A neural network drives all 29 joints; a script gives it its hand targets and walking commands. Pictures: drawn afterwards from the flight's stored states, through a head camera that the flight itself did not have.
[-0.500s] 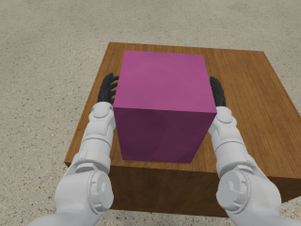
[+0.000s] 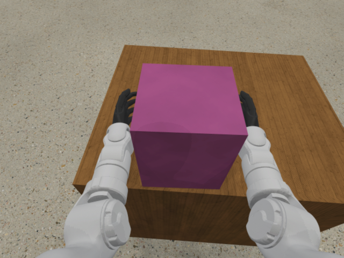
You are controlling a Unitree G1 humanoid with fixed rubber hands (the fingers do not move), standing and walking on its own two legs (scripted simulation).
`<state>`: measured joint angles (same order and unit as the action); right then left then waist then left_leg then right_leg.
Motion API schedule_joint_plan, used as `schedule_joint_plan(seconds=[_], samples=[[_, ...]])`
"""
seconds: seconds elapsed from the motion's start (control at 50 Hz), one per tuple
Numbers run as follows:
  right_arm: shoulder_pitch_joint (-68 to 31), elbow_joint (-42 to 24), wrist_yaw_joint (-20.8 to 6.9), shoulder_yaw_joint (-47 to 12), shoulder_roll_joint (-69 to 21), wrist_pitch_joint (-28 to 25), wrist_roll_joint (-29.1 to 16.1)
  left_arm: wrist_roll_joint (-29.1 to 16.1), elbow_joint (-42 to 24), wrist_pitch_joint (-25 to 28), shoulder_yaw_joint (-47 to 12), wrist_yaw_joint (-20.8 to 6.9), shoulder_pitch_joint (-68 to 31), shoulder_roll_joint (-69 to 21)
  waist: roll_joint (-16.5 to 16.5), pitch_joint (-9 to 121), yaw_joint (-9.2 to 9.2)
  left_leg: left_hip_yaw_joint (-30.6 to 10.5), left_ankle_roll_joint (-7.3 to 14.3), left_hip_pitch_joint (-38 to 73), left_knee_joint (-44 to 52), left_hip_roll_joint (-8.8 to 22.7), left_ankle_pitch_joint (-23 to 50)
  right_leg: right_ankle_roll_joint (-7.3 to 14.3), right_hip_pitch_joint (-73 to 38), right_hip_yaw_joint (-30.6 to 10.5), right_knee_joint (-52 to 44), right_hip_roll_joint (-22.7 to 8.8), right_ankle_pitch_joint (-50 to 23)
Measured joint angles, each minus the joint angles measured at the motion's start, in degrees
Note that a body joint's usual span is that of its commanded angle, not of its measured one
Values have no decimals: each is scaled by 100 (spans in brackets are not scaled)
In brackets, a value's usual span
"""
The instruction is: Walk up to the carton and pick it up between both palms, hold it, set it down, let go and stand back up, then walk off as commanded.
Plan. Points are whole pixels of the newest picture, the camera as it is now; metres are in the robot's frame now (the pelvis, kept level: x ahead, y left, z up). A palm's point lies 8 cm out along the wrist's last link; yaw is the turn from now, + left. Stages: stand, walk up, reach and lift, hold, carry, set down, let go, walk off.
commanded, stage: set down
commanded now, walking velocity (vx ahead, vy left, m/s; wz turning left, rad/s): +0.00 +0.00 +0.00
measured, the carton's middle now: (183, 130) +0.43 +0.01 +0.05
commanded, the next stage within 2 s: none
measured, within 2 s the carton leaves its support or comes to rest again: rests again in 0.04 s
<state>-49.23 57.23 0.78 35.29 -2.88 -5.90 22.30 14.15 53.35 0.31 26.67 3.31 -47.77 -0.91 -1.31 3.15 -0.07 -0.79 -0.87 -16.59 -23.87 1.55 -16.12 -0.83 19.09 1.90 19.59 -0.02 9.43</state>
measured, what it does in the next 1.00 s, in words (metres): stands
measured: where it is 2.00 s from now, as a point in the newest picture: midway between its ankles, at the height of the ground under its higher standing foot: outside the picture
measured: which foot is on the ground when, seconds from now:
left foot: down 0.00-1.00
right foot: down 0.00-1.00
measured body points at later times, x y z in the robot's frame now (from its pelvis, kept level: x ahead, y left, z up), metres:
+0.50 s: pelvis +0.00 +0.00 +0.00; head +0.06 +0.02 +0.44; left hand +0.44 +0.16 +0.06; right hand +0.44 -0.15 +0.07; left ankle -0.06 +0.12 -0.74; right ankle -0.01 -0.13 -0.74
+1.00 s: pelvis -0.01 -0.01 +0.00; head +0.06 +0.01 +0.44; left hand +0.44 +0.16 +0.07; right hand +0.44 -0.15 +0.07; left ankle -0.06 +0.12 -0.74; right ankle -0.01 -0.13 -0.74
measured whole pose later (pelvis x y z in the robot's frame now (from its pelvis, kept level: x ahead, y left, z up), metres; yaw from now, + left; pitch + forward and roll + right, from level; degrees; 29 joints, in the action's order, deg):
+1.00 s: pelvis -0.01 -0.01 +0.00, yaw +0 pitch +16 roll -1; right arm -52.7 66.2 4.4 23.7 2.3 -8.8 11.0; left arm 9.7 67.4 8.9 19.4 6.8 -53.7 4.9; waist -1.3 8.2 0.1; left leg -0.3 -1.1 -25.7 -23.9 1.7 -13.9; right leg -0.2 28.2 1.9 19.6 0.0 7.2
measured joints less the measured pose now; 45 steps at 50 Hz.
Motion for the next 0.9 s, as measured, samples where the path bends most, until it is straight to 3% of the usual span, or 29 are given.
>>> schedule_joint_plan(seconds=[0.58, 0.9], samples=[[41, 101, 1, 39, 9, -267, 56, 21, 159, 395, 65, 44, 14, -11, 0, 125, 16, 42, 0, -299, 0, 9, 50, 14, 297, 0, 0, 0, -38], [-264, 665, 319, -669, 335, -293, -652, -34, 1033, 740, -362, 305, -462, 389, 0, 394, 21, 49, -11, -773, 0, 10, 184, 51, 771, 0, 0, 0, -184]])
